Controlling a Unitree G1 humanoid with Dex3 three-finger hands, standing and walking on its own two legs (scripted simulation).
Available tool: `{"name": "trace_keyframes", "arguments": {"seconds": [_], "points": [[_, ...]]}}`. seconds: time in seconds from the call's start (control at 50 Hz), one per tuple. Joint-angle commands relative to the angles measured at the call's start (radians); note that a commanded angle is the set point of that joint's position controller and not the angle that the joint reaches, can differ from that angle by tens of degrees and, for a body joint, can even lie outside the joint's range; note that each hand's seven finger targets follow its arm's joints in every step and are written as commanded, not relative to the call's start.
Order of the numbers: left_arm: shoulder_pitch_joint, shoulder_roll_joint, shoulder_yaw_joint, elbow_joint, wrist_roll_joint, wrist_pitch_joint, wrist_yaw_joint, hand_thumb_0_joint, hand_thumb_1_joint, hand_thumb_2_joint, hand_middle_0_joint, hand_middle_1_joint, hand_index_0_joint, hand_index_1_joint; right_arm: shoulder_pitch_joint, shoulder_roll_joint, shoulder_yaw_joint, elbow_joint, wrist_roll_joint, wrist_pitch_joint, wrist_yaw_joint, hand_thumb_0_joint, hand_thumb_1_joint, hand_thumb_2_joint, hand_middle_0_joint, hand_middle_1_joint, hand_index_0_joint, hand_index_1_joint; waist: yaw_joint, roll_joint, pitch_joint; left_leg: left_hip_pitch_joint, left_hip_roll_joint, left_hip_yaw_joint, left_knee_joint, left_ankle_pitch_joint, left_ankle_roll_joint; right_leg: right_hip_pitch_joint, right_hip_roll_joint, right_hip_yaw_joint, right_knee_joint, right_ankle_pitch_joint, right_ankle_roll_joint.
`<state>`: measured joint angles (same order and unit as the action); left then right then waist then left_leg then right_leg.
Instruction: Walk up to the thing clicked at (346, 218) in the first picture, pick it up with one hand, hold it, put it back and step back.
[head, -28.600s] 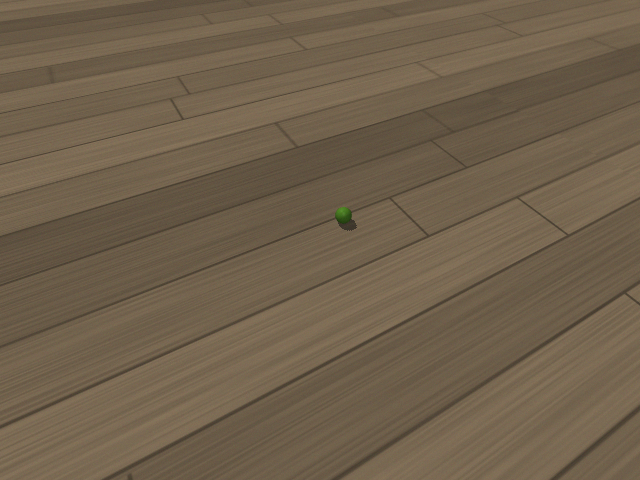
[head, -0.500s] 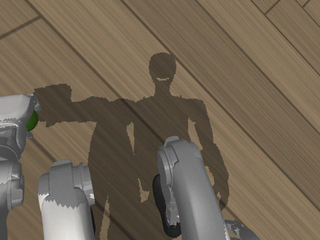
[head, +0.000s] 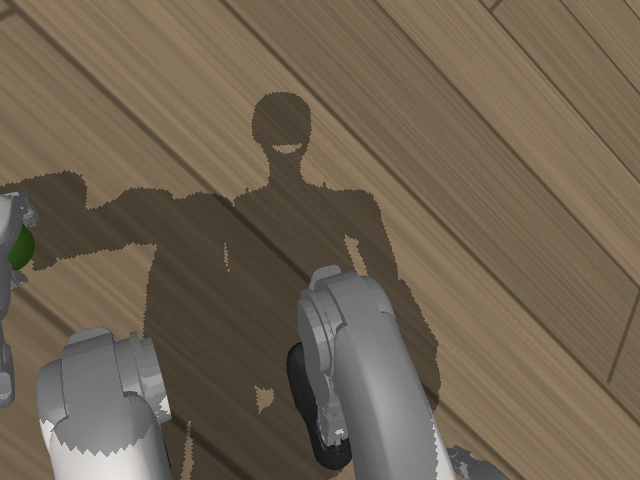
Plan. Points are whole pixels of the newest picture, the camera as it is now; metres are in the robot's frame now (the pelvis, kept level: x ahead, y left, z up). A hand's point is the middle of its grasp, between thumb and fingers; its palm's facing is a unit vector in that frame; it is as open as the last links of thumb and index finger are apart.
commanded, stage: rest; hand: left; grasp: from above
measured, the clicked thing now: out of the picture +0.44 +0.28 -0.24
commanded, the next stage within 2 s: open in 0.86 s
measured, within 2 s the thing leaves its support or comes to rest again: rests again in 1.18 s
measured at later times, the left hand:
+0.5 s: hand (4, 250) +0.44 +0.27 -0.24, palm faces -0.44 -0.15 -0.89, open 8.9 cm
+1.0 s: hand (3, 251) +0.43 +0.27 -0.24, palm faces -0.43 -0.13 -0.90, open 8.9 cm
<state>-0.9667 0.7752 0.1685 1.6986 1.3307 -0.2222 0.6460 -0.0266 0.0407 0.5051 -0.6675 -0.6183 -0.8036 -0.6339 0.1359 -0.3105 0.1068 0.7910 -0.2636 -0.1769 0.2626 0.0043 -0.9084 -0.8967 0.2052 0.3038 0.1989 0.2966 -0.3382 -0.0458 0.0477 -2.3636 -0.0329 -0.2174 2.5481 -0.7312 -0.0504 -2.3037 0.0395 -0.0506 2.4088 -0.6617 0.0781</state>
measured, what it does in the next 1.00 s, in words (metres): stands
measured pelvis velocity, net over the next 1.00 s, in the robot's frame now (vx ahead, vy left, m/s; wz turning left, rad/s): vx -0.01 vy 0.01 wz -0.06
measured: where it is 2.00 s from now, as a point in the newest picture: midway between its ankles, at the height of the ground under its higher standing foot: (244, 465)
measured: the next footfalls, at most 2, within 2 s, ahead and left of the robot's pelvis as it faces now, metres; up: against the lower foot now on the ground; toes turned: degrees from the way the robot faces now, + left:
none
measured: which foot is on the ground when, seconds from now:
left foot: down 0.00-1.00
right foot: down 0.00-1.00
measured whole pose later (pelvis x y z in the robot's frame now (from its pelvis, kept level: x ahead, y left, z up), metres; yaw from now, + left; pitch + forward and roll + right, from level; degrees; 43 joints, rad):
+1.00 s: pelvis -0.01 +0.01 +0.00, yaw -4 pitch +26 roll -14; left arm -1.03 0.90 0.13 1.85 1.33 -0.22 0.75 -0.03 0.05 0.47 -0.68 -0.61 -0.82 -0.61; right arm 0.08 -0.35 0.24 0.76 -0.31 -0.31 0.35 0.00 -0.92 -0.90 0.20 0.30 0.20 0.30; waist -0.39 -0.10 0.14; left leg -2.34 -0.03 -0.27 2.59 -0.73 -0.02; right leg -2.24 0.06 -0.10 2.39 -0.64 0.08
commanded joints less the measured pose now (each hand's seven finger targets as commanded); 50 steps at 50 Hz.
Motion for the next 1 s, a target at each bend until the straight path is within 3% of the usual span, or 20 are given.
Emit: {"name": "trace_keyframes", "arguments": {"seconds": [0.0, 0.02, 0.04, 0.08, 0.16, 0.18, 0.22, 0.24, 0.26, 0.28, 0.36, 0.4, 0.46, 0.48, 0.5, 0.64, 0.8, 0.86, 0.94, 0.98], "points": [[-0.313, 0.236, 0.016, -0.110, -0.002, -0.017, 0.067, 0.000, 0.712, 0.773, -1.027, -0.715, -1.048, -0.692, 0.200, -0.299, -0.076, 0.009, -0.009, -0.014, 0.003, 0.000, -0.901, -0.899, 0.201, 0.301, 0.200, 0.301, -0.039, 0.399, -0.650, 0.505, 0.014, 0.157, -0.249, 0.214, 0.064, 0.354, 0.018, -0.176, -0.197, 0.245, -0.083], [-0.300, 0.269, 0.036, -0.098, 0.007, -0.015, 0.075, 0.000, 0.734, 0.777, -1.041, -0.717, -1.063, -0.694, 0.199, -0.295, -0.069, 0.022, -0.014, -0.013, 0.007, 0.000, -0.901, -0.899, 0.201, 0.301, 0.200, 0.301, -0.034, 0.413, -0.664, 0.519, 0.017, 0.153, -0.246, 0.226, 0.062, 0.365, 0.023, -0.179, -0.189, 0.258, -0.084], [-0.312, 0.261, 0.033, -0.096, 0.005, -0.014, 0.082, 0.000, 0.723, 0.796, -1.040, -0.719, -1.058, -0.700, 0.193, -0.293, -0.064, 0.016, -0.017, -0.015, 0.011, 0.000, -0.901, -0.899, 0.201, 0.300, 0.200, 0.300, -0.042, 0.411, -0.657, 0.510, 0.016, 0.154, -0.240, 0.224, 0.062, 0.368, 0.023, -0.176, -0.190, 0.263, -0.084], [-0.325, 0.197, -0.012, -0.078, -0.006, -0.010, 0.087, 0.000, 0.735, 0.758, -1.039, -0.715, -1.064, -0.689, 0.170, -0.294, -0.060, 0.005, -0.018, -0.026, 0.019, 0.000, -0.902, -0.899, 0.201, 0.301, 0.200, 0.301, -0.054, 0.409, -0.622, 0.499, 0.015, 0.152, -0.249, 0.213, 0.061, 0.348, 0.023, -0.183, -0.194, 0.249, -0.084], [-0.300, 0.275, 0.028, -0.052, 0.007, -0.001, 0.103, 0.000, 0.724, 0.728, -1.024, -0.703, -1.052, -0.674, 0.184, -0.320, -0.057, 0.015, -0.021, -0.040, 0.028, 0.000, -0.901, -0.899, 0.201, 0.301, 0.200, 0.301, -0.050, 0.431, -0.618, 0.516, 0.020, 0.140, -0.250, 0.226, 0.057, 0.349, 0.024, -0.192, -0.183, 0.258, -0.083], [-0.287, 0.285, 0.039, -0.048, 0.003, 0.004, 0.108, 0.000, 0.718, 0.732, -1.028, -0.691, -1.052, -0.665, 0.171, -0.317, -0.052, 0.014, -0.022, -0.041, 0.030, 0.000, -0.901, -0.900, 0.201, 0.301, 0.200, 0.301, -0.036, 0.438, -0.630, 0.526, 0.020, 0.139, -0.254, 0.231, 0.055, 0.356, 0.026, -0.191, -0.179, 0.259, -0.085], [-0.288, 0.280, 0.044, -0.053, 0.005, 0.011, 0.114, 0.000, 0.717, 0.752, -1.026, -0.708, -1.049, -0.683, 0.175, -0.321, -0.051, 0.009, -0.027, -0.042, 0.038, 0.000, -0.902, -0.901, 0.200, 0.301, 0.200, 0.301, -0.047, 0.432, -0.644, 0.532, 0.022, 0.137, -0.249, 0.257, 0.056, 0.378, 0.027, -0.193, -0.183, 0.287, -0.083], [-0.281, 0.273, 0.037, -0.039, -0.001, 0.018, 0.115, 0.000, 0.712, 0.760, -1.028, -0.706, -1.048, -0.684, 0.166, -0.315, -0.045, 0.007, -0.021, -0.042, 0.039, 0.000, -0.904, -0.901, 0.200, 0.301, 0.200, 0.301, -0.047, 0.435, -0.635, 0.516, 0.022, 0.137, -0.243, 0.252, 0.058, 0.380, 0.031, -0.189, -0.181, 0.288, -0.086], [-0.316, 0.271, 0.030, -0.029, -0.003, 0.016, 0.112, 0.000, 0.715, 0.749, -1.022, -0.712, -1.047, -0.685, 0.169, -0.315, -0.039, 0.005, -0.028, -0.048, 0.045, 0.000, -0.904, -0.901, 0.200, 0.301, 0.200, 0.301, -0.071, 0.429, -0.613, 0.499, 0.022, 0.137, -0.237, 0.237, 0.061, 0.370, 0.026, -0.192, -0.179, 0.278, -0.083], [-0.297, 0.271, 0.031, -0.034, -0.006, 0.019, 0.111, 0.000, 0.700, 0.767, -1.018, -0.713, -1.038, -0.692, 0.172, -0.325, -0.046, 0.009, -0.026, -0.048, 0.045, 0.000, -0.905, -0.902, 0.200, 0.301, 0.200, 0.301, -0.062, 0.435, -0.618, 0.507, 0.024, 0.132, -0.247, 0.240, 0.059, 0.371, 0.030, -0.192, -0.185, 0.279, -0.085], [-0.325, 0.286, 0.023, -0.012, -0.009, 0.011, 0.097, 0.000, 0.720, 0.731, -1.029, -0.703, -1.054, -0.677, 0.169, -0.335, -0.031, 0.009, -0.030, -0.072, 0.055, 0.000, -0.905, -0.902, 0.200, 0.301, 0.200, 0.301, -0.083, 0.435, -0.577, 0.512, 0.025, 0.121, -0.240, 0.221, 0.055, 0.357, 0.024, -0.206, -0.172, 0.255, -0.082], [-0.307, 0.296, 0.023, -0.016, -0.014, 0.003, 0.098, 0.000, 0.729, 0.739, -1.044, -0.695, -1.065, -0.673, 0.154, -0.333, -0.022, 0.007, -0.029, -0.077, 0.058, 0.000, -0.905, -0.903, 0.200, 0.301, 0.200, 0.301, -0.069, 0.429, -0.568, 0.495, 0.027, 0.115, -0.245, 0.206, 0.055, 0.366, 0.028, -0.208, -0.181, 0.239, -0.085], [-0.312, 0.302, 0.020, -0.018, -0.012, -0.005, 0.099, 0.000, 0.724, 0.776, -1.042, -0.720, -1.061, -0.700, 0.173, -0.344, -0.019, 0.008, -0.032, -0.082, 0.061, 0.000, -0.908, -0.903, 0.200, 0.301, 0.200, 0.301, -0.082, 0.423, -0.592, 0.510, 0.027, 0.113, -0.241, 0.225, 0.056, 0.392, 0.030, -0.208, -0.184, 0.261, -0.083], [-0.300, 0.303, 0.018, -0.020, -0.013, -0.008, 0.101, 0.000, 0.717, 0.766, -1.036, -0.722, -1.056, -0.700, 0.168, -0.343, -0.018, 0.007, -0.032, -0.081, 0.061, 0.000, -0.908, -0.904, 0.200, 0.301, 0.200, 0.301, -0.074, 0.437, -0.607, 0.510, 0.029, 0.111, -0.246, 0.234, 0.056, 0.406, 0.036, -0.206, -0.187, 0.270, -0.085], [-0.315, 0.286, 0.006, -0.009, -0.015, -0.010, 0.098, 0.000, 0.721, 0.767, -1.039, -0.718, -1.059, -0.697, 0.170, -0.344, -0.014, 0.008, -0.036, -0.086, 0.063, 0.000, -0.909, -0.904, 0.200, 0.301, 0.200, 0.301, -0.091, 0.432, -0.595, 0.523, 0.029, 0.108, -0.238, 0.242, 0.053, 0.389, 0.030, -0.213, -0.173, 0.279, -0.081], [-0.308, 0.313, -0.007, 0.014, -0.004, -0.019, 0.123, 0.000, 0.711, 0.759, -1.028, -0.715, -1.048, -0.694, 0.142, -0.355, 0.004, 0.006, -0.038, -0.101, 0.068, 0.000, -0.906, -0.903, 0.200, 0.301, 0.200, 0.301, -0.084, 0.440, -0.553, 0.512, 0.034, 0.091, -0.256, 0.208, 0.049, 0.382, 0.038, -0.216, -0.188, 0.246, -0.086], [-0.330, 0.297, -0.041, 0.033, -0.009, -0.002, 0.135, 0.000, 0.696, 0.736, -1.012, -0.719, -1.035, -0.694, 0.114, -0.361, 0.030, -0.011, -0.046, -0.130, 0.085, 0.000, -0.908, -0.904, 0.200, 0.301, 0.200, 0.301, -0.108, 0.413, -0.511, 0.487, 0.038, 0.084, -0.234, 0.198, 0.052, 0.381, 0.038, -0.221, -0.191, 0.245, -0.083], [-0.329, 0.321, -0.030, 0.040, -0.015, 0.001, 0.143, 0.000, 0.679, 0.706, -1.005, -0.691, -1.027, -0.667, 0.115, -0.381, 0.023, -0.011, -0.040, -0.132, 0.083, 0.000, -0.909, -0.905, 0.200, 0.301, 0.200, 0.301, -0.107, 0.414, -0.504, 0.482, 0.041, 0.067, -0.263, 0.175, 0.050, 0.370, 0.039, -0.222, -0.199, 0.220, -0.086], [-0.324, 0.324, -0.041, 0.052, -0.014, 0.004, 0.142, 0.000, 0.645, 0.697, -0.964, -0.727, -0.994, -0.696, 0.105, -0.380, 0.035, -0.021, -0.039, -0.137, 0.083, 0.000, -0.909, -0.905, 0.200, 0.301, 0.200, 0.301, -0.112, 0.417, -0.493, 0.478, 0.041, 0.070, -0.258, 0.164, 0.050, 0.380, 0.040, -0.220, -0.205, 0.217, -0.086], [-0.322, 0.308, -0.048, 0.057, -0.018, 0.006, 0.136, 0.000, 0.485, 0.667, -0.804, -0.693, -0.834, -0.670, 0.103, -0.372, 0.041, -0.024, -0.039, -0.140, 0.087, 0.000, -0.900, -0.902, 0.201, 0.301, 0.201, 0.301, -0.114, 0.403, -0.476, 0.477, 0.041, 0.066, -0.250, 0.159, 0.051, 0.369, 0.036, -0.224, -0.199, 0.214, -0.082]]}}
